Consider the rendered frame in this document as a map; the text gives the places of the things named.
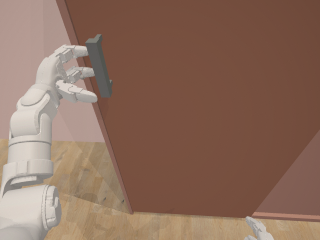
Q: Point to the wardrobe door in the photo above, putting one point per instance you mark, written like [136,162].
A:
[212,100]
[298,191]

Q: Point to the left robot upper arm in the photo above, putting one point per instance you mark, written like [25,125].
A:
[29,213]

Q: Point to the handle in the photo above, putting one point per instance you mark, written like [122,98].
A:
[99,67]

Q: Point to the robot left forearm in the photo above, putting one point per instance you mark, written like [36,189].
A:
[30,139]

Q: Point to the robot left hand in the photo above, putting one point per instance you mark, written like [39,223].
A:
[52,73]

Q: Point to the robot right hand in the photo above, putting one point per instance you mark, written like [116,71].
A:
[259,230]

